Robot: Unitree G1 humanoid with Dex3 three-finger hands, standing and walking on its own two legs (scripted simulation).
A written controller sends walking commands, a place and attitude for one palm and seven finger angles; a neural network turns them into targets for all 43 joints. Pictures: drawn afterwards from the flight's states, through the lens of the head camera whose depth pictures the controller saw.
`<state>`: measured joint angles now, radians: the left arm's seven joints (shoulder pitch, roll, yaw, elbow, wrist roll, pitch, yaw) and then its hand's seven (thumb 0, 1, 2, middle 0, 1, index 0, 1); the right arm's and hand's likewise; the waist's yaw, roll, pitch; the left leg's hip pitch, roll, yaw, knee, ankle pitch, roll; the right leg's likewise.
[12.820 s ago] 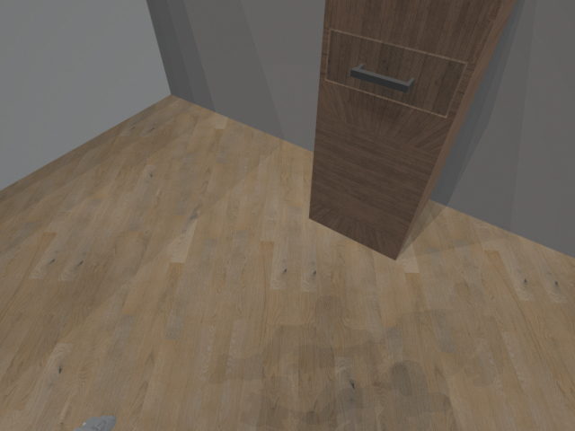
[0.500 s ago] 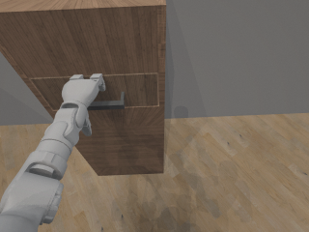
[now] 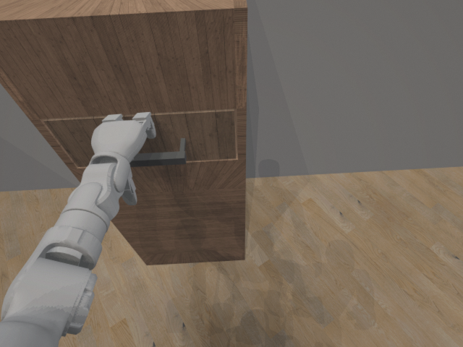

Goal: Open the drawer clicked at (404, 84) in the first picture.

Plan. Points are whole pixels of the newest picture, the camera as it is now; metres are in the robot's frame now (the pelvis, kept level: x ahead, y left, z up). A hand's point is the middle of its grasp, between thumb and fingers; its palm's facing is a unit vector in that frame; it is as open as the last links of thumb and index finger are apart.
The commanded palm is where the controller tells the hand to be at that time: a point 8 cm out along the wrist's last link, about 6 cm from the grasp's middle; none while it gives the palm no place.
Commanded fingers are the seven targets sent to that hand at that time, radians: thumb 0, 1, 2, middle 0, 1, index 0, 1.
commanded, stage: move the hooked fingers above the handle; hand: left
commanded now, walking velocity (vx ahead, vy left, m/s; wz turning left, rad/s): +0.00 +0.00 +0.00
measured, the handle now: (146, 152) +0.51 +0.19 +0.02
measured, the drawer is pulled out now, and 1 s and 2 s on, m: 0.00 0.00 0.00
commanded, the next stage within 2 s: lower the fingers behind the handle in 0.48 s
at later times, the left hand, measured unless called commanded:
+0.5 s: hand (138, 156) +0.45 +0.18 +0.07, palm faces -0.01 -0.05 -1.00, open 13.8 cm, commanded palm +0.43 +0.19 +0.14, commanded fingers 0.00 -0.50 0.30 -0.30 -1.20 -0.30 -1.20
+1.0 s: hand (141, 163) +0.45 +0.18 +0.05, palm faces +0.00 -0.03 -1.00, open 13.8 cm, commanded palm +0.43 +0.19 +0.11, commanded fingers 0.00 -0.50 0.30 -0.30 -1.20 -0.30 -1.20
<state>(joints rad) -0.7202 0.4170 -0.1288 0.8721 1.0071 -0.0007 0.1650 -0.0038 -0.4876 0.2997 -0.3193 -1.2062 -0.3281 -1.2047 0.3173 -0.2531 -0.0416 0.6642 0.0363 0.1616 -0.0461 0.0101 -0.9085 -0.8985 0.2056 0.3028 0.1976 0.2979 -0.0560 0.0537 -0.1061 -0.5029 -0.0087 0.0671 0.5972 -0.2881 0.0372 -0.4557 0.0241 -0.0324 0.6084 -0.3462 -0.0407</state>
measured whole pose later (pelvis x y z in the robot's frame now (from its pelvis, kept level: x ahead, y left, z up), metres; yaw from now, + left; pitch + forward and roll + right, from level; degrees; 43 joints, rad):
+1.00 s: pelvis +0.00 -0.01 -0.01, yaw +0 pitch +13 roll +0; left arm -0.71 0.38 -0.12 0.89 1.04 0.01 0.27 0.00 -0.49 0.30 -0.31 -1.20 -0.32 -1.20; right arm 0.31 -0.27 -0.07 0.68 0.02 0.15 -0.03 0.01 -0.91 -0.90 0.20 0.30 0.20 0.30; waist -0.06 0.05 -0.12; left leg -0.56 0.00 0.07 0.64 -0.30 0.03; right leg -0.52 0.03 -0.03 0.66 -0.36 -0.05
